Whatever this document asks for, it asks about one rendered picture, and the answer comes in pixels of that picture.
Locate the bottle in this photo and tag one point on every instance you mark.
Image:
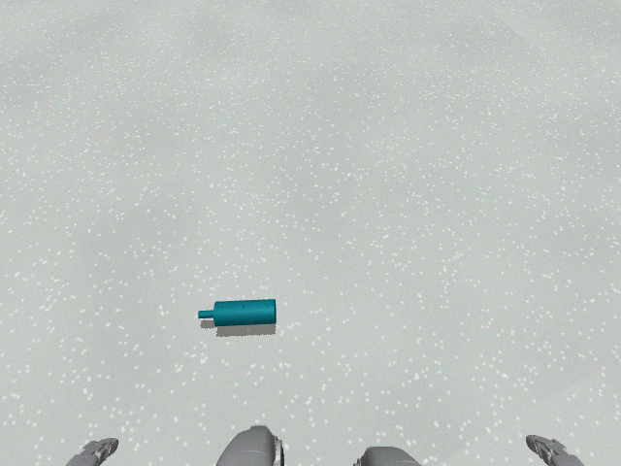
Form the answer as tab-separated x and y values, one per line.
246	312

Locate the right robot hand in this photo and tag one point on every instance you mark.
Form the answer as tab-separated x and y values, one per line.
552	452

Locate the left robot hand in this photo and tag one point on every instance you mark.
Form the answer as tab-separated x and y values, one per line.
94	453

